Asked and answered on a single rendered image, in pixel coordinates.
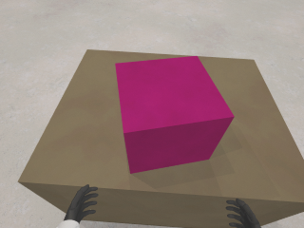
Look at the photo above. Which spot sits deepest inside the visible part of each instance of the right robot hand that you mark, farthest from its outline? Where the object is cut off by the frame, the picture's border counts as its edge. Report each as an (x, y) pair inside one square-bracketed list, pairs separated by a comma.
[(247, 217)]

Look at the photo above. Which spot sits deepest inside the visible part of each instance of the carton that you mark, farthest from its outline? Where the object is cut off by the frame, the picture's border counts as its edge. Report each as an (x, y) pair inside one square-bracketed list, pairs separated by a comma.
[(172, 112)]

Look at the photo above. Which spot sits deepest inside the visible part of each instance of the pedestal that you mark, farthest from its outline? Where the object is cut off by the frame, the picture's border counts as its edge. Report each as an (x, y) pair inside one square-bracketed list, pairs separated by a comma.
[(256, 160)]

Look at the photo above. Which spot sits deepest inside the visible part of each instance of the left robot hand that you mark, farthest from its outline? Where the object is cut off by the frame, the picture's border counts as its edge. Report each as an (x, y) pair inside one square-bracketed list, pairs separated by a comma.
[(78, 204)]

